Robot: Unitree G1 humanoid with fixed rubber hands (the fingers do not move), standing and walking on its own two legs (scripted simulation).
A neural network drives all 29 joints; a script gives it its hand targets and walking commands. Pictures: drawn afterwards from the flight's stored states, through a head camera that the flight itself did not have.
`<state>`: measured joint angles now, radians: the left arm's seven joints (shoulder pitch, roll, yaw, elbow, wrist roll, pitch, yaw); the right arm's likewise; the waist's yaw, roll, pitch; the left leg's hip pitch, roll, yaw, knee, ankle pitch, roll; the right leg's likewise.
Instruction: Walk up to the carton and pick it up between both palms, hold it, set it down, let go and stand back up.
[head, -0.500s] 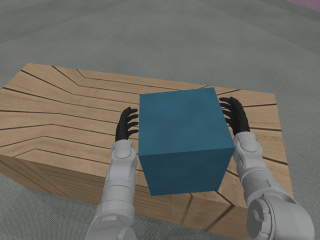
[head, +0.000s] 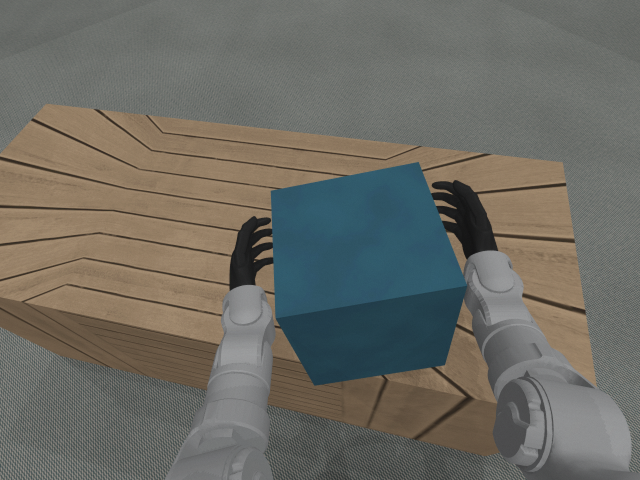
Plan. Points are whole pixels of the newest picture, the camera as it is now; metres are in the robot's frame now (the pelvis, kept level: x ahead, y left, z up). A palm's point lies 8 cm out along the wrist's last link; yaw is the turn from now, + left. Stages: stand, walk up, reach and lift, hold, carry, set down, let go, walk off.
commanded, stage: set down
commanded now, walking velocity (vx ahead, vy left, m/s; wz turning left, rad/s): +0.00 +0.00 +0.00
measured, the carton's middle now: (362, 282) +0.40 -0.01 -0.06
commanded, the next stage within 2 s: none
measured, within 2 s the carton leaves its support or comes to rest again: rests again in 1.88 s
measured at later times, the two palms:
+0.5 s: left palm (249, 279) +0.36 +0.14 +0.01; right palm (479, 250) +0.41 -0.16 +0.02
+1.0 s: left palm (259, 279) +0.37 +0.13 +0.01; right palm (486, 260) +0.40 -0.17 +0.01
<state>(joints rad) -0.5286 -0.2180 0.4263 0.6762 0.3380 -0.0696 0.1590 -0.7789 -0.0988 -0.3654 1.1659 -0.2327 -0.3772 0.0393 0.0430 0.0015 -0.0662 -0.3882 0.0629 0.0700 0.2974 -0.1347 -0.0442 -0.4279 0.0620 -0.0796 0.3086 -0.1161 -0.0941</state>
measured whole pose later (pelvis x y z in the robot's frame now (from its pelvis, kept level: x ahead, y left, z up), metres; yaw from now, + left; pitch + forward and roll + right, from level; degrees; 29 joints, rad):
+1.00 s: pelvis -0.01 -0.01 +0.00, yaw -1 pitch +16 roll +2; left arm -0.58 -0.23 0.51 0.78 0.37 -0.26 0.14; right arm -0.76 -0.08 -0.50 1.17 -0.32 -0.46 0.05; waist 0.05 -0.01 -0.07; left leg -0.45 0.07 0.10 0.33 -0.14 -0.02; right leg -0.51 0.06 -0.06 0.36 -0.12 -0.10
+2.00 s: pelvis +0.00 +0.00 -0.01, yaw -3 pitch +19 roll +1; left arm -0.67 -0.12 0.33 1.00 0.19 -0.25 0.23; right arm -0.84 -0.21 -0.14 1.36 0.02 -0.38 0.02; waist 0.11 -0.01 -0.13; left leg -0.58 0.08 0.10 0.45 -0.20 -0.03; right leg -0.62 0.08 -0.04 0.43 -0.15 -0.09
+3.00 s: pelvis -0.01 +0.01 -0.01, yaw -1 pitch +15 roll +0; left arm -0.71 0.03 0.09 0.70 -0.07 0.14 0.23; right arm -0.94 -0.43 0.09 1.25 0.35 -0.11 0.15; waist 0.15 0.01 -0.17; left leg -0.52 0.06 0.02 0.44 -0.18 -0.04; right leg -0.53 0.07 -0.05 0.39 -0.13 -0.08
